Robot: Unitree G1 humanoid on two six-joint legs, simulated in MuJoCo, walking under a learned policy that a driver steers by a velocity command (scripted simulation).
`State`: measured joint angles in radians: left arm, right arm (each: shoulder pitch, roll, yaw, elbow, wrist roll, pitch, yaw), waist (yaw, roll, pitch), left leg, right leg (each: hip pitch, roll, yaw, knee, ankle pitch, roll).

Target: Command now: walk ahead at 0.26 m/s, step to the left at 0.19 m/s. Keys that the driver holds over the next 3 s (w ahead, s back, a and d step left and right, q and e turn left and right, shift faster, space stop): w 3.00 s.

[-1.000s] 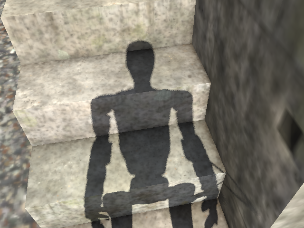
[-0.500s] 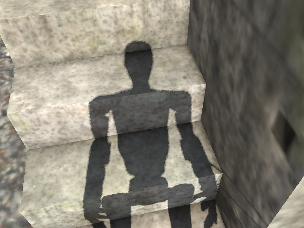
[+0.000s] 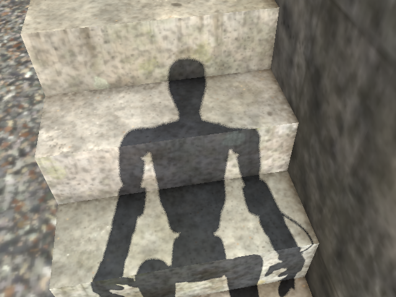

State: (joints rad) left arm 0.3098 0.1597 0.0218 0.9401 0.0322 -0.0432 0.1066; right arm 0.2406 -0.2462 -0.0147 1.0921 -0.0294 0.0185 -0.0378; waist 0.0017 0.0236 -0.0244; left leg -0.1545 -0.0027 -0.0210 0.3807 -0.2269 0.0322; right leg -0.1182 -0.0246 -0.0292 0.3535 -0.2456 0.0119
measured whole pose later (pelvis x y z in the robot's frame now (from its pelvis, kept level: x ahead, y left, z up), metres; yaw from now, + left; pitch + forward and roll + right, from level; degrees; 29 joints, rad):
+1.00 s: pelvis -0.01 +0.06 +0.00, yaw +0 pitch +0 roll +1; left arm 0.21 0.21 0.05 0.92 0.02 0.01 0.07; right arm 0.20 -0.24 0.01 0.89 -0.01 -0.03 0.03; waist 0.02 -0.01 0.02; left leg -0.10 -0.11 0.00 0.26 -0.16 0.09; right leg -0.10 -0.14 -0.12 0.32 -0.21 0.08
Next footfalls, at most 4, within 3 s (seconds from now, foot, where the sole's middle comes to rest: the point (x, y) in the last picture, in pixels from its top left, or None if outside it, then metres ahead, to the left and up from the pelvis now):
0.38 right None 0.00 -0.11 -0.78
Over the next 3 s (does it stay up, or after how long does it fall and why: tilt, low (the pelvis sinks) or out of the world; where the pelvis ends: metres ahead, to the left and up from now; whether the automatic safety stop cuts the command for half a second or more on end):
stays up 0.00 0.06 0.00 its command is cut before an obstacle from the start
